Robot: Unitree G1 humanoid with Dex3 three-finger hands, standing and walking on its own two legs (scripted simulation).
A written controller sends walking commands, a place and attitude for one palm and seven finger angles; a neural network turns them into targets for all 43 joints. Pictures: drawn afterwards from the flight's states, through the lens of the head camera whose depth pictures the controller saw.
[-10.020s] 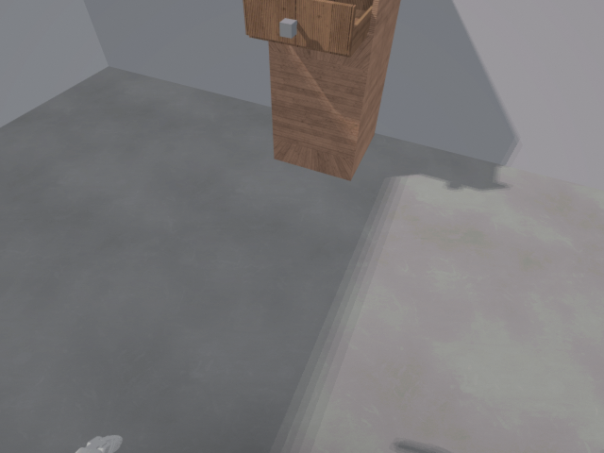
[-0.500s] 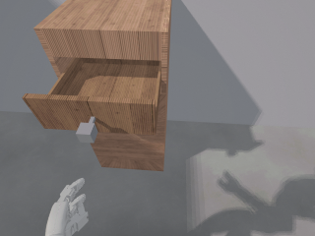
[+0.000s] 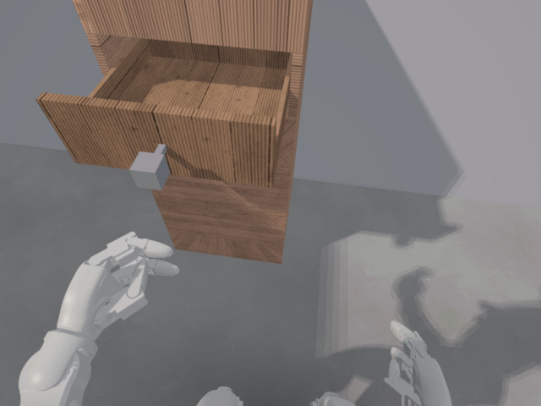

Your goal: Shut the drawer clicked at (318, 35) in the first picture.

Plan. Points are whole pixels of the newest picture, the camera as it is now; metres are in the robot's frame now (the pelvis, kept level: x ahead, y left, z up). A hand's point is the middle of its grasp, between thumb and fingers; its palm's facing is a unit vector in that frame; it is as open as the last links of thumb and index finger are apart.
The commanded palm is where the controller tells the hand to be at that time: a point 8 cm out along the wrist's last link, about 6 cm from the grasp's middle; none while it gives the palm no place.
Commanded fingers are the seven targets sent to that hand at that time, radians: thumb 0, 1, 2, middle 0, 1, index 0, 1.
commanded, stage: raise the hand and make a fist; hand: left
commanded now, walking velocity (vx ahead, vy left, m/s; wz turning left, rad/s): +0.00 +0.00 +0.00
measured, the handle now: (155, 162) +0.46 +0.24 +0.08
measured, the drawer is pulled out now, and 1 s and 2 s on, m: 0.22 0.22 0.22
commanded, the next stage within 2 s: bring the fist close to the handle in 1.22 s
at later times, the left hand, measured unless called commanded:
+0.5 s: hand (121, 259) +0.26 +0.21 +0.12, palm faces -0.04 -1.00 -0.06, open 3.1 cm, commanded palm +0.23 +0.26 +0.14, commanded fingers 0.00 0.90 0.90 -1.40 -1.60 -1.40 -1.60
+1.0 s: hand (104, 228) +0.27 +0.21 +0.17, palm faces -0.03 -1.00 -0.06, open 3.3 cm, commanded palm +0.24 +0.26 +0.18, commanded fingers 0.00 0.90 0.90 -1.40 -1.60 -1.40 -1.60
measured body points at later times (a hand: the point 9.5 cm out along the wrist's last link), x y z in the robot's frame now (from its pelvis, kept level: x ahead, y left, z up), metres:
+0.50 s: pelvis +0.03 +0.03 +0.03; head +0.05 +0.03 +0.48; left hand +0.26 +0.26 +0.13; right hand +0.22 -0.21 -0.02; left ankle +0.01 +0.13 -0.68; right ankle +0.04 -0.09 -0.68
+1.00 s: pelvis +0.04 +0.02 +0.05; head +0.02 +0.01 +0.50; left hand +0.27 +0.26 +0.18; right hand +0.22 -0.20 -0.02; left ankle +0.01 +0.13 -0.68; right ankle +0.04 -0.09 -0.68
